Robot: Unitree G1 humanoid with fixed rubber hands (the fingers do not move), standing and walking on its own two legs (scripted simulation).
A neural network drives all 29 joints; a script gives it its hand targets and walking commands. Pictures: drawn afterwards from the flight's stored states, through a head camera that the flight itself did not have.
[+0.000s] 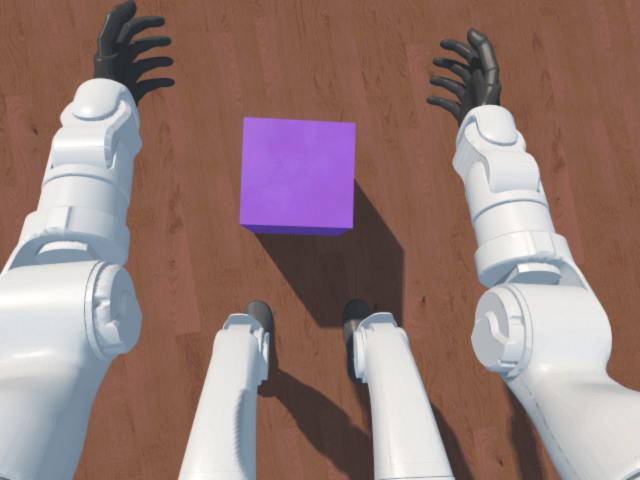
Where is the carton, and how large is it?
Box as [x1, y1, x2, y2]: [239, 117, 355, 235]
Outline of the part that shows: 244,117 239,223 253,232 337,235 351,228 355,123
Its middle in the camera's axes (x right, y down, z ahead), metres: -0.04 -0.12 +0.84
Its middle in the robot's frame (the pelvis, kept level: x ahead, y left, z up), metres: +0.50 +0.02 -0.51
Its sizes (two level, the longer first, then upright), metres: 0.210 0.200 0.250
